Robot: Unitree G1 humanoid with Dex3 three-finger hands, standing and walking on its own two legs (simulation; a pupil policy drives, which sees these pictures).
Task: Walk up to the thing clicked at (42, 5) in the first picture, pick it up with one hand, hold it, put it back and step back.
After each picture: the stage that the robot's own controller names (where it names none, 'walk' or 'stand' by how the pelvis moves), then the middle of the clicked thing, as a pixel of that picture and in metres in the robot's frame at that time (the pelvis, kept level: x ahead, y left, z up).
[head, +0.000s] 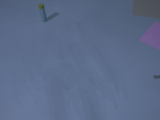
stand; (42, 13) +1.87 +0.61 -0.66
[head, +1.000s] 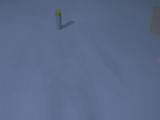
walk; (58, 20) +1.79 +0.33 -0.63
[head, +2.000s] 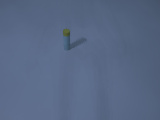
walk; (66, 40) +1.23 +0.21 -0.64
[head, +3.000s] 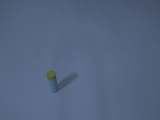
walk; (52, 82) +0.76 +0.27 -0.65
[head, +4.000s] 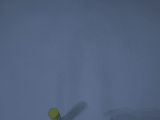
walk; (56, 119) +0.44 +0.26 -0.63
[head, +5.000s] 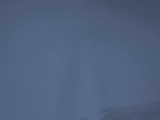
stand; out of the picture +0.32 +0.21 -0.65
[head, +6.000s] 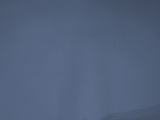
stand; out of the picture +0.32 +0.20 -0.66
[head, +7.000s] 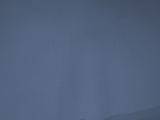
stand; out of the picture +0.32 +0.22 -0.66
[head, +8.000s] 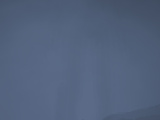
stand; out of the picture +0.31 +0.23 -0.66
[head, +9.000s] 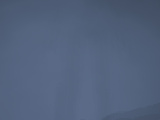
go down; out of the picture +0.31 +0.23 -0.66
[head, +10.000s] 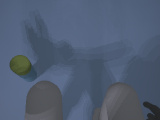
go down; (25, 70) +0.38 +0.24 -0.30
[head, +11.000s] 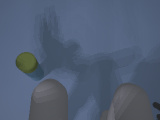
go down; (32, 68) +0.38 +0.25 -0.26
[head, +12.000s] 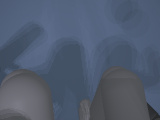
close in; out of the picture +0.36 +0.28 -0.16
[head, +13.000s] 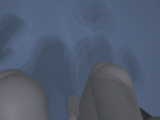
close; out of the picture +0.38 +0.28 -0.15
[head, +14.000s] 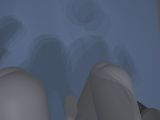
lift; out of the picture +0.37 +0.29 -0.15
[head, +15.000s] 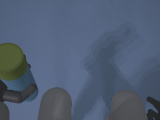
lift; (19, 79) +0.31 +0.22 +0.00
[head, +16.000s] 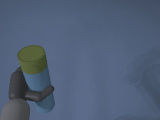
hold; (39, 83) +0.32 +0.17 +0.06
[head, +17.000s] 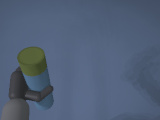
hold; (39, 82) +0.33 +0.17 +0.04
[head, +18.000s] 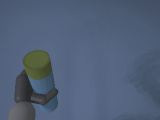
crouch; (43, 85) +0.32 +0.15 +0.04
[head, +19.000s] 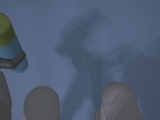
crouch; (9, 49) +0.43 +0.23 -0.05
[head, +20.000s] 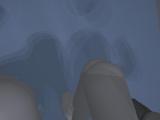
lower; out of the picture +0.41 +0.31 -0.15
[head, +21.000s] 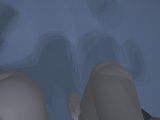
lower; out of the picture +0.39 +0.31 -0.15
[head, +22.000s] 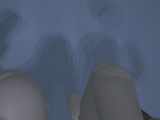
lower; out of the picture +0.38 +0.30 -0.16
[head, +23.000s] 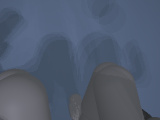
lower; out of the picture +0.37 +0.31 -0.16
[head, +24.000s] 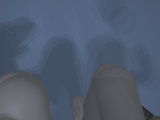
open; out of the picture +0.38 +0.27 -0.16
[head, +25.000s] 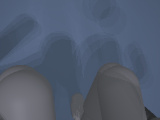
stand; out of the picture +0.37 +0.27 -0.16
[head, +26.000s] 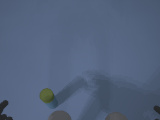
walk; (50, 99) +0.37 +0.21 -0.47
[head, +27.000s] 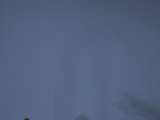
stand; out of the picture +0.34 +0.20 -0.60
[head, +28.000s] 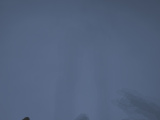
stand; out of the picture +0.33 +0.20 -0.60
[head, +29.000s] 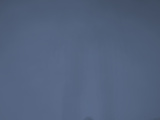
stand; out of the picture +0.36 +0.19 -0.65
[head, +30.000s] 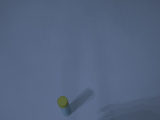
walk; (64, 106) +0.44 +0.20 -0.63
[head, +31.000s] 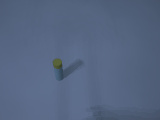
walk; (58, 70) +0.73 +0.21 -0.64
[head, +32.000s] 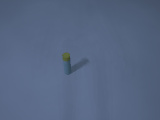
stand; (67, 64) +0.98 +0.22 -0.64
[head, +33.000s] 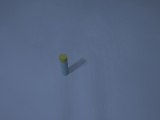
stand; (64, 65) +0.95 +0.23 -0.66
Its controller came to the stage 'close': yes
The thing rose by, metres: 0.69
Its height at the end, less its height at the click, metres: +0.00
